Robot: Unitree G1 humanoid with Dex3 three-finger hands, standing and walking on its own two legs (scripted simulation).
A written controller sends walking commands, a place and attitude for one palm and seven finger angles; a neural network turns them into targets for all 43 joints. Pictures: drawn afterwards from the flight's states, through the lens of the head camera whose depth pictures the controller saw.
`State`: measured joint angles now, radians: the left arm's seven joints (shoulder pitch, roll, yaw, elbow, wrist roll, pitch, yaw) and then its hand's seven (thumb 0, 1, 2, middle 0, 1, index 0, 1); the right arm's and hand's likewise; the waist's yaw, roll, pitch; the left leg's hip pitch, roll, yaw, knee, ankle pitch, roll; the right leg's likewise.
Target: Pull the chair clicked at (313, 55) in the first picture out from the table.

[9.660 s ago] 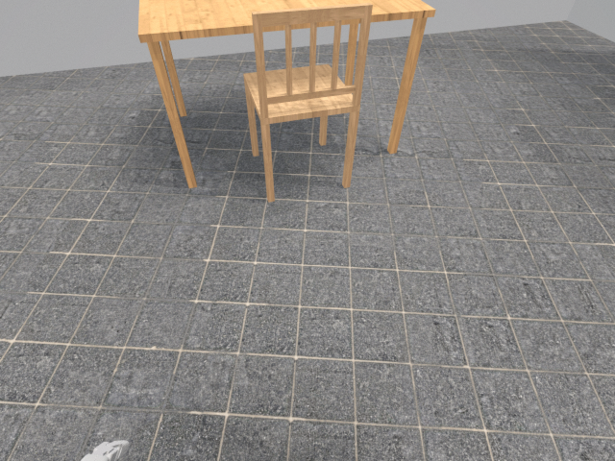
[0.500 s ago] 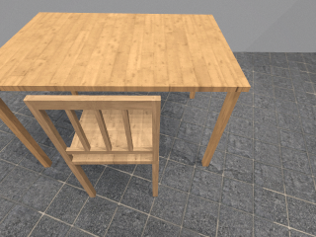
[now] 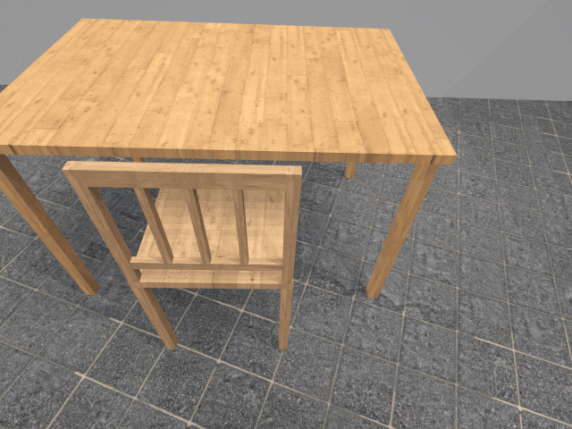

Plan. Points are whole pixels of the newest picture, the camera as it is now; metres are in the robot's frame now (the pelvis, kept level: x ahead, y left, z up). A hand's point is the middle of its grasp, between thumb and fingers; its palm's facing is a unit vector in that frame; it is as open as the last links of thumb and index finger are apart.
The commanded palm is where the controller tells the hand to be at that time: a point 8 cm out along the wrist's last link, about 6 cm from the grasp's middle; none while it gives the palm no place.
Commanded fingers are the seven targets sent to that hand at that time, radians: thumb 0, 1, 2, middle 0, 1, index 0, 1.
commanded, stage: look again from close up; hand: left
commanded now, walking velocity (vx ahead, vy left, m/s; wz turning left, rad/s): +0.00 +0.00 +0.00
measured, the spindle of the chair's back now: (199, 227) +0.52 +0.22 -0.11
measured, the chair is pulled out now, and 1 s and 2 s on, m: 0.00 0.00 0.00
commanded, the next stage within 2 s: shuffle to correct the standing spot in 0.40 s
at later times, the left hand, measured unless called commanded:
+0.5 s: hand out of the picture -0.02 +0.16 -0.18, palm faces +0.02 -0.99 -0.17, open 7.4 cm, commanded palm none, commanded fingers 0.00 0.90 0.90 -0.20 -0.30 -0.20 -0.30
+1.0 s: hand out of the picture +0.06 +0.18 -0.18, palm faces +0.04 -0.99 -0.15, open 7.4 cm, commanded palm none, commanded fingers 0.00 0.90 0.90 -0.20 -0.30 -0.20 -0.30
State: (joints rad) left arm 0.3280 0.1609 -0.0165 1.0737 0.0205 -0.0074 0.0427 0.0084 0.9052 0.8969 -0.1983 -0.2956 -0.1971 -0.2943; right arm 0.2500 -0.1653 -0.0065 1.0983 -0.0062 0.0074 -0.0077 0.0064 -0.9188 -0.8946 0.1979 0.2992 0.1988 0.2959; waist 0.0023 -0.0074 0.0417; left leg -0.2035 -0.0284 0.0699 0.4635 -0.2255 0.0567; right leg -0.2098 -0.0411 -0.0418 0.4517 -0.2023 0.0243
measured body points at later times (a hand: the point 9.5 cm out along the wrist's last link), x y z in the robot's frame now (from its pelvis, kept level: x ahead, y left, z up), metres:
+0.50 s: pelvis +0.00 +0.00 +0.00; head +0.01 +0.00 +0.45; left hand -0.02 +0.21 -0.16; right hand -0.02 -0.21 -0.16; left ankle +0.02 +0.08 -0.74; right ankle +0.03 -0.14 -0.74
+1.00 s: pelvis +0.08 +0.02 +0.00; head +0.10 +0.03 +0.45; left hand +0.06 +0.23 -0.17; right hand +0.03 -0.19 -0.15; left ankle +0.02 +0.08 -0.74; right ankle +0.05 -0.11 -0.69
